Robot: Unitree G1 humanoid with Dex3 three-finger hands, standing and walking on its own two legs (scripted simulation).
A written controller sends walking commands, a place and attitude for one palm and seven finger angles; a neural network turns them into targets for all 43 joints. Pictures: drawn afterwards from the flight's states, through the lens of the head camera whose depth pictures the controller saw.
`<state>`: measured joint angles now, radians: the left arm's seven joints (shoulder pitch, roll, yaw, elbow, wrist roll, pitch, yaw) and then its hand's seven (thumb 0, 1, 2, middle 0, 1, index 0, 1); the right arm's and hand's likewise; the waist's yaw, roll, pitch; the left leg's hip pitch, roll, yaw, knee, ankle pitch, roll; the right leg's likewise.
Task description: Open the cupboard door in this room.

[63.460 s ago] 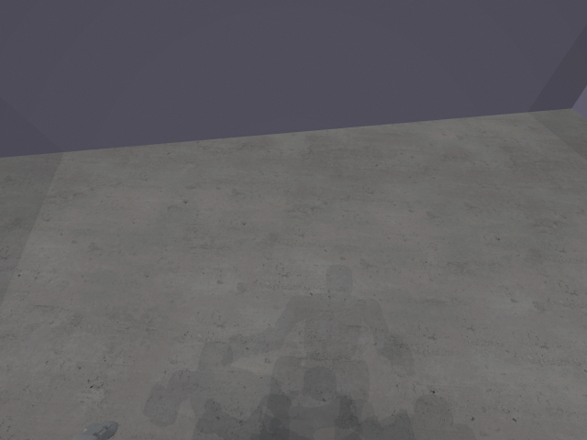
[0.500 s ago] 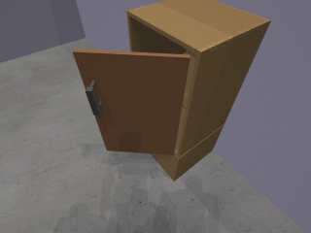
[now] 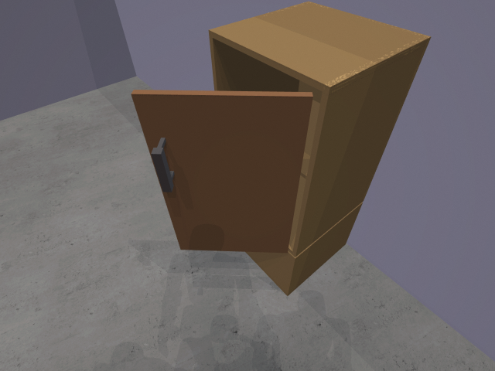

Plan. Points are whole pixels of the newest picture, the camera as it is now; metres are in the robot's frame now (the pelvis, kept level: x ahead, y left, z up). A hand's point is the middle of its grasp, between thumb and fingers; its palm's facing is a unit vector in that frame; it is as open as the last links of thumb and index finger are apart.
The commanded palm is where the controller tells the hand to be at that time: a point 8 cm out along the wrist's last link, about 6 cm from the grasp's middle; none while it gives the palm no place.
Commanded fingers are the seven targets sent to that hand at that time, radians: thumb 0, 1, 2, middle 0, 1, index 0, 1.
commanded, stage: look again from close up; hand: left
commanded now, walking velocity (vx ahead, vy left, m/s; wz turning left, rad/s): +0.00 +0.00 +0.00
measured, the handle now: (165, 165) +0.56 +0.23 +0.00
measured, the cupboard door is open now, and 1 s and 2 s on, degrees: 48 48 48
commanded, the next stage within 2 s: raise the hand with hooked fingers in 0.18 s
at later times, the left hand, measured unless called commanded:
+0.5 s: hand (134, 317) +0.21 +0.20 -0.02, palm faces +0.23 -0.97 -0.11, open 7.6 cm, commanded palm +0.12 +0.25 -0.06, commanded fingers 0.00 0.62 0.78 -0.22 -0.48 -0.22 -0.48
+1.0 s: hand (140, 332) +0.19 +0.19 -0.03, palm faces -0.10 -0.99 -0.10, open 10.4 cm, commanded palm +0.15 +0.26 -0.03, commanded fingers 0.00 0.04 0.53 -0.26 -0.86 -0.26 -0.86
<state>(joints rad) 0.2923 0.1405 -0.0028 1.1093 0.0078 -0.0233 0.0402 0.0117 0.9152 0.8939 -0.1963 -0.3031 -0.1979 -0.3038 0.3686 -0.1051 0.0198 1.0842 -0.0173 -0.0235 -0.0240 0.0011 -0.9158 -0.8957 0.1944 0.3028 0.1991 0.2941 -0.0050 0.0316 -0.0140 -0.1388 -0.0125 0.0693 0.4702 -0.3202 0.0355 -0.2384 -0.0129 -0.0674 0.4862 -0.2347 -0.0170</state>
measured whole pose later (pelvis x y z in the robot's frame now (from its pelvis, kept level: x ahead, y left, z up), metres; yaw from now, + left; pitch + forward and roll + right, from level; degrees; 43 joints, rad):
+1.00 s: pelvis -0.04 -0.03 -0.09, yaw +3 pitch +14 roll -2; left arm 0.22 0.32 0.24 0.11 -0.32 -0.41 -0.48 0.01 0.25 0.62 -0.24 -0.72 -0.24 -0.72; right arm 0.17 -0.19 0.07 0.57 0.04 -0.22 -0.03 0.01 -0.91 -0.89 0.20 0.30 0.21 0.30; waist 0.02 0.03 -0.10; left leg -0.85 0.03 -0.04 1.18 -0.58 -0.01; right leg -0.89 -0.01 -0.17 1.10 -0.46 -0.07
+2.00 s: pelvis -0.01 +0.01 -0.04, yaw +2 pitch +12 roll -3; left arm -0.06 0.45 0.43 0.43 -0.36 -0.25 -0.55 -0.01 -0.50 0.30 -0.30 -1.20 -0.30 -1.20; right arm 0.30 -0.28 0.05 0.56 0.03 -0.20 -0.05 0.01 -0.91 -0.90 0.20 0.30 0.21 0.30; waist -0.01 0.01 -0.09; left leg -0.63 0.00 0.03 0.92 -0.49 0.05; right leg -0.67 -0.02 -0.11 0.83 -0.36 -0.01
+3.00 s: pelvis -0.02 -0.01 -0.05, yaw +0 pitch +14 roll -2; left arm -0.37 0.52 0.49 0.79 -0.29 -0.32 -0.54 -0.01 -0.50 0.30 -0.30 -1.20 -0.30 -1.20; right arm 0.34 -0.29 0.04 0.57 0.03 -0.12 -0.05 0.01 -0.91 -0.90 0.20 0.30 0.21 0.30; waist -0.06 0.00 -0.09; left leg -0.71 0.03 0.04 0.94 -0.49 0.03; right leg -0.77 0.00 -0.10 0.87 -0.36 -0.03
